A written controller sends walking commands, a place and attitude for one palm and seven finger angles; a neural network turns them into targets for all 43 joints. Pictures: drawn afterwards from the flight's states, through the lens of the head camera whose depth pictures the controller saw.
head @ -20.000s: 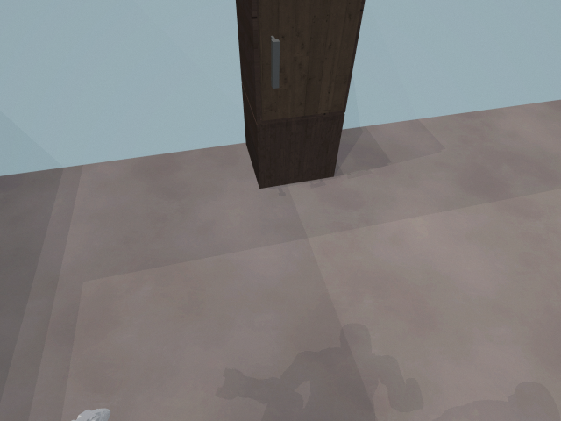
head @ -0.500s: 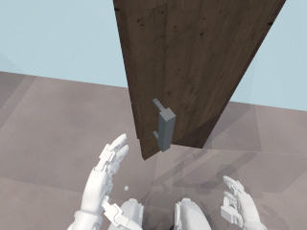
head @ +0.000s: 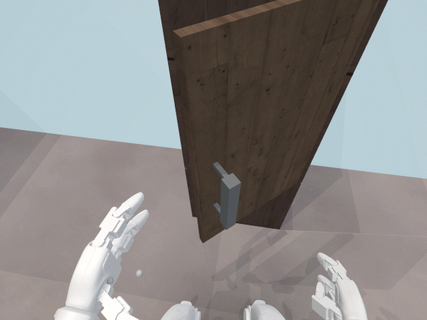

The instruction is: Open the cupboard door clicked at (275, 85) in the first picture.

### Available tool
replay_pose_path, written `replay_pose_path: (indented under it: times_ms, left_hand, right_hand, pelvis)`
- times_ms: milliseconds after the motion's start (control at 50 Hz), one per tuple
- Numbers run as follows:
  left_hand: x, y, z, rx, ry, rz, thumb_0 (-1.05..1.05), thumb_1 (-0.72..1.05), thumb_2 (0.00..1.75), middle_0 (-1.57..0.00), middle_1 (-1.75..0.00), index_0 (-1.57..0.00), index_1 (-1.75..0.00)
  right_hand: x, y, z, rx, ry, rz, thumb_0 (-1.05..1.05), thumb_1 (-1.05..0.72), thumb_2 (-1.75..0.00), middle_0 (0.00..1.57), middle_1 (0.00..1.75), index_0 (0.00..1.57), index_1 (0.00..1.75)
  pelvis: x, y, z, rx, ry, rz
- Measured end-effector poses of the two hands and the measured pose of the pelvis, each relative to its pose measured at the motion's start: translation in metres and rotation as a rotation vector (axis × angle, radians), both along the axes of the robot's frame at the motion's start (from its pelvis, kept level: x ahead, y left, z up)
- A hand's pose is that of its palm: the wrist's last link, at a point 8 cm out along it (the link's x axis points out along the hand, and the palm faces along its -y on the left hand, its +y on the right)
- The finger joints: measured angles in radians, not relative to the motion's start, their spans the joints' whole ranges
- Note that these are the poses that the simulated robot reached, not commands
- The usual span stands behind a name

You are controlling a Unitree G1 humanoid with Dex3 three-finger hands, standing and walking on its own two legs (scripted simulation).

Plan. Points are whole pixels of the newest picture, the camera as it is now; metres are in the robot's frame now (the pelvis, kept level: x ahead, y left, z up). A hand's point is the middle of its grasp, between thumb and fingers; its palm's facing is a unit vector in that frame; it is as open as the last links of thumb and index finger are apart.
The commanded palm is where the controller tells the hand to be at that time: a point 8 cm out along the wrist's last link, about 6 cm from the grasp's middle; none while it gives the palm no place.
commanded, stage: draw the hand back to the body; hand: left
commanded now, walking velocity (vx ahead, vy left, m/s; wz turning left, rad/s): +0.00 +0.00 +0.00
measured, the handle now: (223, 196) +0.36 +0.00 +0.01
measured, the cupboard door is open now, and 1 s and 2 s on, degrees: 42 42 42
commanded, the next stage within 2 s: step back with the hand held close in 1.20 s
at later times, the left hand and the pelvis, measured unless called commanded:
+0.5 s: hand (44, 232) +0.21 +0.22 +0.17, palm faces +0.23 -0.91 -0.35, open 13.0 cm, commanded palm +0.17 +0.27 +0.20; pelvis +0.03 +0.02 +0.07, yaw +0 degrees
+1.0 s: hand out of the picture +0.22 +0.27 +0.26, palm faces +0.46 -0.80 -0.38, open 7.7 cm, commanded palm +0.17 +0.31 +0.27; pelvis +0.03 +0.01 +0.10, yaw -1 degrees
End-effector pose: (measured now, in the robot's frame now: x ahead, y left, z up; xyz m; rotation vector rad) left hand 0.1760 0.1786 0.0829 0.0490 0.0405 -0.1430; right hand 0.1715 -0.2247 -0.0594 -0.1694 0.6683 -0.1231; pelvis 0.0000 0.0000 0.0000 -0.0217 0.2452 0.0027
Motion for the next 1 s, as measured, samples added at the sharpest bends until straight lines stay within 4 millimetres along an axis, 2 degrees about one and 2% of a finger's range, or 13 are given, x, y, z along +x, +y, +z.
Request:
replay_pose_path:
  times_ms: [140,300,400,580,860,920,1000]
  left_hand:
    - [-0.002,0.024,0.025,0.013,-0.023,0.015,-0.02,-0.47,0.31,-0.15,-0.30,-0.15,-0.30]
    - [-0.008,0.050,0.058,0.219,0.084,0.240,-0.01,-0.28,0.39,-0.16,-0.30,-0.16,-0.31]
    - [-0.005,0.069,0.079,0.280,0.065,0.328,-0.01,-0.12,0.46,-0.16,-0.30,-0.16,-0.31]
    - [0.002,0.096,0.131,0.346,-0.068,0.424,-0.01,0.18,0.59,-0.18,-0.30,-0.18,-0.31]
    - [-0.001,0.133,0.196,0.436,-0.270,0.575,0.00,0.66,0.80,-0.20,-0.30,-0.20,-0.31]
    - [-0.002,0.135,0.200,0.431,-0.287,0.595,0.00,0.75,0.84,-0.20,-0.30,-0.20,-0.31]
    - [0.000,0.129,0.191,0.404,-0.252,0.584,0.01,0.83,0.87,-0.20,-0.30,-0.20,-0.31]
  right_hand:
    - [0.003,-0.002,0.027,-0.026,-0.049,-0.021,0.01,-0.91,-0.90,0.20,0.30,0.20,0.30]
    - [0.004,0.012,0.053,-0.037,-0.043,-0.052,0.01,-0.91,-0.90,0.20,0.29,0.20,0.30]
    - [0.007,0.024,0.060,-0.030,-0.036,-0.021,0.01,-0.91,-0.90,0.20,0.30,0.20,0.30]
    - [0.019,0.034,0.071,-0.003,-0.057,0.022,0.01,-0.91,-0.90,0.20,0.30,0.20,0.30]
    - [0.034,0.021,0.086,-0.027,-0.067,0.047,0.01,-0.91,-0.90,0.20,0.30,0.20,0.30]
    - [0.034,0.017,0.086,-0.025,-0.061,0.045,0.01,-0.91,-0.90,0.20,0.30,0.20,0.30]
    - [0.031,0.012,0.085,-0.027,-0.046,0.039,0.01,-0.91,-0.90,0.20,0.30,0.20,0.30]
  pelvis:
    - [0.005,0.006,0.016,-0.010,-0.050,-0.001]
    - [0.017,0.015,0.046,-0.007,-0.127,-0.010]
    - [0.022,0.018,0.060,-0.006,-0.174,-0.007]
    - [0.029,0.022,0.078,-0.001,-0.244,-0.011]
    - [0.030,0.015,0.093,0.004,-0.298,-0.018]
    - [0.029,0.014,0.094,0.005,-0.304,-0.019]
    - [0.027,0.012,0.096,0.007,-0.309,-0.022]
